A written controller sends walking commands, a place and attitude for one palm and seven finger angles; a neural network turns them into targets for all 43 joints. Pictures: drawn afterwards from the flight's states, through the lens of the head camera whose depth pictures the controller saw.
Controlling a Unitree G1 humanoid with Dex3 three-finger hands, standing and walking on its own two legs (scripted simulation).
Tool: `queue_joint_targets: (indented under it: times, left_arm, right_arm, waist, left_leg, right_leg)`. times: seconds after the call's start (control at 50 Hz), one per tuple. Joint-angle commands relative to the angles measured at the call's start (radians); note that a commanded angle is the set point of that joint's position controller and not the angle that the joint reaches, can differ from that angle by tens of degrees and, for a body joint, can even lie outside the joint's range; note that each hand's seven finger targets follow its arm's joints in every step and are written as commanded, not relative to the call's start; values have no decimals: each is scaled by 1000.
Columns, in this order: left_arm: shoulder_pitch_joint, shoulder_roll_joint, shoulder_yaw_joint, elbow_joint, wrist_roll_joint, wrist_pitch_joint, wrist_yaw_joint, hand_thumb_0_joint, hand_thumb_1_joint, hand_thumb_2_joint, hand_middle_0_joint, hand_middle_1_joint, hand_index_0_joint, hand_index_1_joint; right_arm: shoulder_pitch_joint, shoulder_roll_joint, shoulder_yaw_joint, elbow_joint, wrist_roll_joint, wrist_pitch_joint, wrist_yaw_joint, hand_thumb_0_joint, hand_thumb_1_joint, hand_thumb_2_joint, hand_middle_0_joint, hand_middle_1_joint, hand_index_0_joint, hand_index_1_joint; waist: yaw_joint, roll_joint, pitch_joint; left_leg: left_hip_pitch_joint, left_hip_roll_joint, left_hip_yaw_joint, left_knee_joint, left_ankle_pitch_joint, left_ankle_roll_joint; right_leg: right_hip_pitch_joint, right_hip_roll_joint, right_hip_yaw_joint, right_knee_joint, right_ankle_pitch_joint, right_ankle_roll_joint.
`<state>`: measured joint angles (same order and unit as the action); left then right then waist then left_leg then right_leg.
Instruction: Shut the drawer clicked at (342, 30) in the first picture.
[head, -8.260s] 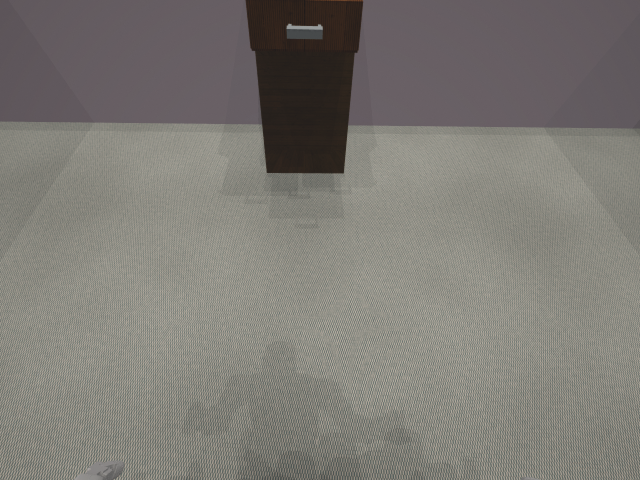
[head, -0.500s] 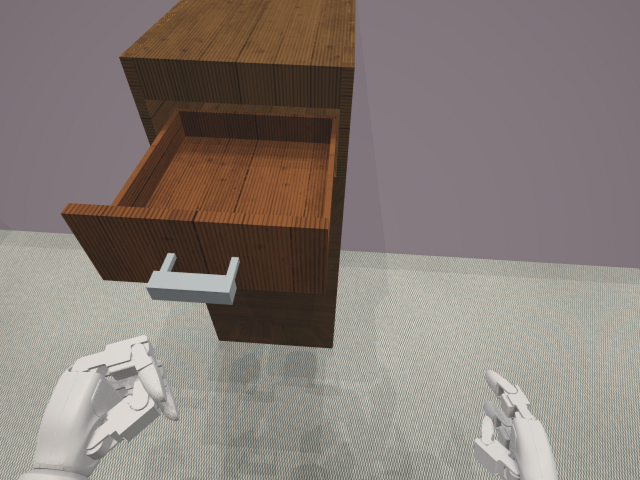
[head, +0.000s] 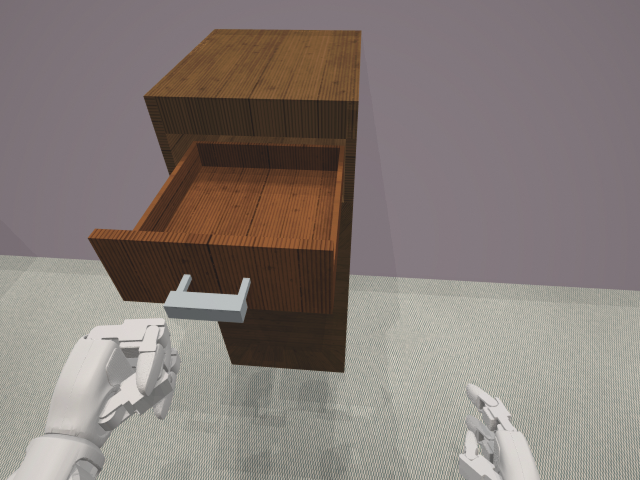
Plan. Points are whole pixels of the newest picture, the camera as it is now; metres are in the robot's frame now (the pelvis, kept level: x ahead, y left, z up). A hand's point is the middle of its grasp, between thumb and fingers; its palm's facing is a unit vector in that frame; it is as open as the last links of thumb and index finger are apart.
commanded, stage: raise the hand and make a fist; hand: left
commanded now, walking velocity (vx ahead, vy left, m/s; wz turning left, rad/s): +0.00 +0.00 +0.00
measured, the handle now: (211, 294) +0.35 +0.20 +0.05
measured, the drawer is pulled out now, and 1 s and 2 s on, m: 0.30 0.30 0.30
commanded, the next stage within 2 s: bring the fist close to the handle in 0.28 s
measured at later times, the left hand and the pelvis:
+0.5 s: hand (173, 387) +0.17 +0.16 +0.14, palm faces +0.07 -0.99 -0.12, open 3.2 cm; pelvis +0.01 -0.04 +0.00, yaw +1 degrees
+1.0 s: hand (202, 377) +0.20 +0.16 +0.09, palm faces +0.02 -1.00 -0.07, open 3.2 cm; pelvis +0.00 -0.02 +0.00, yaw +0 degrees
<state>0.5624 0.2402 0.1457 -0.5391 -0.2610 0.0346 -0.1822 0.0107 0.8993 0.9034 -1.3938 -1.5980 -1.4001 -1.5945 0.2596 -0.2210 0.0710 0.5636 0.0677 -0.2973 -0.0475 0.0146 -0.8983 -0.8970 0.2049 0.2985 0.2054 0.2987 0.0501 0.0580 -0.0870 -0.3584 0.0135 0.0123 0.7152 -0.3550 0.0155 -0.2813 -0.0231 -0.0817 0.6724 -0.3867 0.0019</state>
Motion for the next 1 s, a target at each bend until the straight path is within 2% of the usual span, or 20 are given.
queue_joint_targets:
  times: [0.0, 0.1, 0.14, 0.16, 0.18, 0.28, 0.3, 0.42, 0.5, 0.54, 0.56, 0.6, 0.62, 0.66, 0.7, 0.8, 0.84, 0.92, 0.96, 0.98]
  left_arm:
    - [-45, 97, 85, -194, -22, -56, 5, 0, 900, 900, -1400, -1600, -1400, -1600]
    - [-56, 111, 104, -209, -24, -101, 6, 0, 900, 900, -1400, -1600, -1400, -1600]
    - [-49, 116, 119, -185, -28, -114, 4, 0, 900, 900, -1400, -1600, -1400, -1600]
    - [-35, 129, 142, -164, -34, -119, 0, 0, 900, 900, -1400, -1600, -1400, -1600]
    - [-31, 116, 128, -160, -38, -123, -10, 0, 900, 900, -1400, -1600, -1400, -1600]
    - [-23, 131, 150, -134, -61, -134, -47, 0, 900, 900, -1400, -1600, -1400, -1600]
    - [-29, 145, 172, -119, -67, -137, -51, 0, 900, 900, -1400, -1600, -1400, -1600]
    - [-63, 148, 202, -26, -86, -160, -85, 0, 900, 900, -1400, -1600, -1400, -1600]
    - [-134, 152, 187, 21, -83, -187, -110, 0, 900, 900, -1400, -1600, -1400, -1600]
    - [-147, 130, 158, 29, -74, -205, -108, 0, 900, 900, -1400, -1600, -1400, -1600]
    - [-171, 131, 147, 12, -71, -218, -109, 0, 900, 900, -1400, -1600, -1400, -1600]
    - [-150, 145, 170, 45, -66, -232, -105, 0, 900, 900, -1400, -1600, -1400, -1600]
    - [-133, 150, 183, 62, -62, -234, -99, 0, 900, 900, -1400, -1600, -1400, -1600]
    - [-162, 151, 188, 95, -63, -241, -96, 0, 900, 900, -1400, -1600, -1400, -1600]
    - [-169, 139, 180, 111, -62, -252, -93, 0, 900, 900, -1400, -1600, -1400, -1600]
    - [-132, 88, 120, 114, -49, -279, -81, 0, 900, 900, -1400, -1600, -1400, -1600]
    - [-153, 84, 102, 134, -35, -288, -68, 0, 900, 900, -1400, -1600, -1400, -1600]
    - [-208, 85, 88, 135, -15, -318, -39, 0, 900, 900, -1400, -1600, -1400, -1600]
    - [-227, 89, 88, 146, -9, -331, -24, 0, 900, 900, -1400, -1600, -1400, -1600]
    - [-236, 65, 61, 144, -7, -336, -22, 0, 900, 900, -1400, -1600, -1400, -1600]
  right_arm:
    - [-152, -107, -53, -183, 3, -81, -17, 0, -900, -900, 200, 300, 200, 300]
    - [-139, -108, -60, -173, 0, -103, -19, 0, -900, -900, 200, 300, 200, 300]
    - [-138, -104, -62, -158, -1, -110, -20, 0, -900, -900, 200, 300, 200, 300]
    - [-137, -104, -64, -154, 1, -112, -23, 0, -900, -900, 200, 300, 200, 300]
    - [-141, -105, -63, -157, 2, -117, -23, 0, -900, -900, 200, 300, 200, 300]
    - [-150, -103, -65, -151, 8, -136, -29, 0, -900, -900, 200, 300, 200, 300]
    - [-147, -104, -65, -145, 8, -138, -32, 0, -900, -900, 200, 300, 200, 300]
    - [-153, -110, -66, -115, 7, -150, -44, 0, -900, -900, 200, 300, 200, 300]
    - [-139, -119, -69, -107, 4, -153, -48, 0, -900, -900, 200, 300, 200, 300]
    - [-138, -118, -71, -103, 0, -153, -45, 0, -900, -900, 200, 300, 200, 300]
    - [-135, -122, -72, -104, -2, -157, -44, 0, -900, -900, 200, 300, 200, 300]
    - [-133, -122, -78, -102, -5, -156, -40, 0, -900, -900, 200, 300, 200, 300]
    - [-140, -120, -79, -94, -9, -150, -38, 0, -900, -900, 200, 300, 200, 300]
    - [-133, -121, -82, -94, -9, -135, -38, 0, -900, -900, 200, 300, 200, 300]
    - [-136, -120, -81, -95, -9, -129, -36, 0, -900, -900, 200, 300, 200, 300]
    - [-123, -120, -93, -107, -15, -119, -22, 0, -900, -900, 200, 300, 200, 300]
    - [-118, -125, -95, -99, -20, -107, -19, 0, -900, -900, 200, 300, 200, 300]
    - [-116, -131, -95, -103, -25, -88, -19, 0, -900, -900, 200, 300, 200, 300]
    - [-103, -131, -97, -107, -27, -79, -18, 0, -900, -900, 200, 300, 200, 300]
    - [-104, -130, -94, -114, -29, -76, -16, 0, -900, -900, 200, 300, 200, 300]
  waist:
    - [7, -24, -7]
    - [3, -24, -32]
    - [3, -11, -12]
    - [7, -29, -18]
    - [7, -15, -18]
    - [7, -41, -26]
    - [6, -72, -20]
    - [2, -82, 11]
    - [-13, -68, 5]
    - [-18, -69, 14]
    - [-22, -54, -9]
    - [-14, -81, -36]
    - [-8, -69, -32]
    - [-15, -92, -24]
    - [-12, -44, -23]
    - [-18, -53, -69]
    - [-29, -74, -39]
    - [-38, -54, -36]
    - [-41, -46, -63]
    - [-43, -28, -78]
  left_leg:
    - [61, -4, -43, -156, 124, 4]
    - [81, -9, -31, -139, 165, 8]
    - [73, -12, -27, -136, 162, 8]
    - [73, -13, -25, -131, 171, 8]
    - [77, -14, -21, -128, 180, 9]
    - [77, -20, -16, -114, 194, 13]
    - [71, -19, -18, -113, 193, 13]
    - [59, -22, -19, -99, 181, 11]
    - [59, -24, -17, -94, 175, 11]
    - [57, -25, -16, -92, 169, 13]
    - [70, -26, -16, -89, 178, 14]
    - [62, -26, -16, -88, 197, 14]
    - [51, -26, -14, -82, 197, 13]
    - [34, -26, -13, -84, 190, 10]
    - [35, -28, -9, -87, 192, 10]
    - [44, -27, -4, -76, 236, 13]
    - [18, -26, -9, -76, 208, 14]
    - [2, -23, -14, -68, 168, 12]
    - [0, -21, -19, -63, 162, 10]
    - [2, -23, -19, -57, 167, 10]
  right_leg:
    - [-66, 39, -16, -127, 132, -15]
    - [-54, 37, -7, -128, 185, -12]
    - [-56, 37, 2, -140, 190, -12]
    - [-47, 35, 6, -143, 206, -11]
    - [-47, 34, 9, -141, 222, -11]
    - [-33, 24, 38, -158, 275, 1]
    - [-32, 24, 41, -162, 281, 6]
    - [-38, 12, 83, -190, 288, 22]
    - [-50, 3, 95, -189, 277, 28]
    - [-60, 0, 98, -192, 256, 27]
    - [-56, -1, 95, -183, 270, 26]
    - [-38, -2, 86, -165, 303, 26]
    - [-34, -4, 95, -169, 305, 26]
    - [-41, -7, 98, -165, 295, 29]
    - [-47, -4, 82, -153, 283, 20]
    - [-54, 5, 46, -107, 343, 14]
    - [-87, 13, 40, -104, 287, 10]
    - [-128, 21, 28, -82, 199, 0]
    - [-140, 23, 23, -61, 184, -4]
    - [-145, 22, 22, -50, 194, -4]
